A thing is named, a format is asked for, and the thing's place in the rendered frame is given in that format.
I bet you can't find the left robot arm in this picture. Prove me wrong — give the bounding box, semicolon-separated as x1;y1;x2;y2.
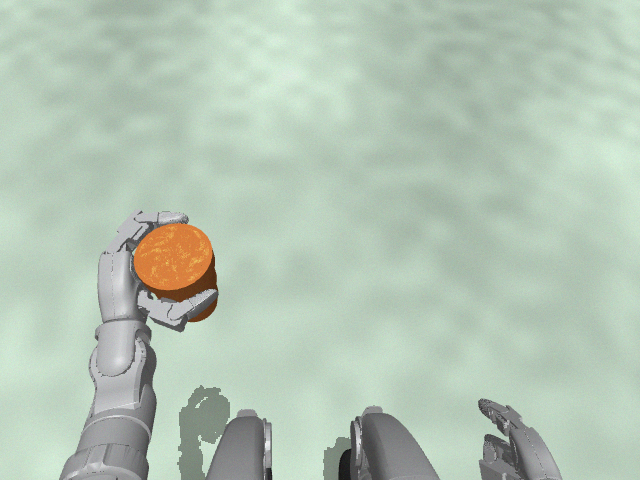
59;318;157;480

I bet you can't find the left robot hand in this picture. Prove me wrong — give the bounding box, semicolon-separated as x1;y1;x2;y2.
98;209;219;333

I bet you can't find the cup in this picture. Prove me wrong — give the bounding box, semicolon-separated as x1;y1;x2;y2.
134;223;218;322

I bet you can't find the right robot hand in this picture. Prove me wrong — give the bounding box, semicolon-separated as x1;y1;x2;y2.
478;399;563;480

